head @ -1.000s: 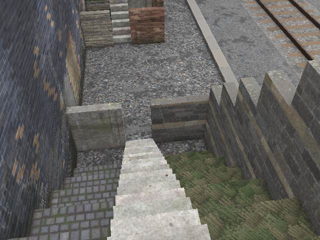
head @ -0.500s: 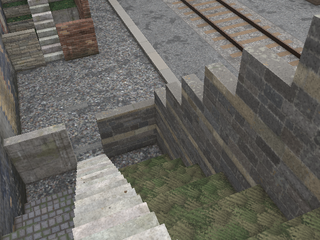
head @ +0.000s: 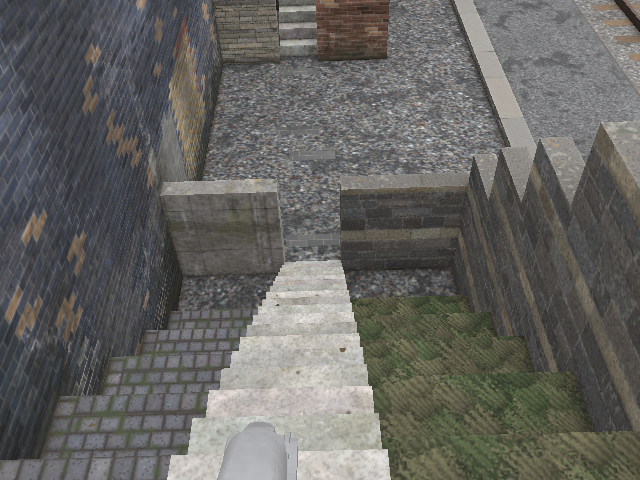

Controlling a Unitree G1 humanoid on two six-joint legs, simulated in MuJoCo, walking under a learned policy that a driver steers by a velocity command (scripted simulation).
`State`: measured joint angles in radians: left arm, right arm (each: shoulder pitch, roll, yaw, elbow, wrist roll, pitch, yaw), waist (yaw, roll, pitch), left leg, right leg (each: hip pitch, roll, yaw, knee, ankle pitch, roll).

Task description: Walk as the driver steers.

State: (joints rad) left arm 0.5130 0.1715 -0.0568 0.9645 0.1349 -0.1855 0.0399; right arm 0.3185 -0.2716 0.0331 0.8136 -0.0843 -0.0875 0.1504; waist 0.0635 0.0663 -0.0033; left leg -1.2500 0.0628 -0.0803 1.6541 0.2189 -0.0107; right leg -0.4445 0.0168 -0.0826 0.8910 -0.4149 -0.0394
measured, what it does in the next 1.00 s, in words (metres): goes down: left foot 0.21 m lower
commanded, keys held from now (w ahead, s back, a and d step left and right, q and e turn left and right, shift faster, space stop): w+q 0.44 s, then w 0.12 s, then w+e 0.44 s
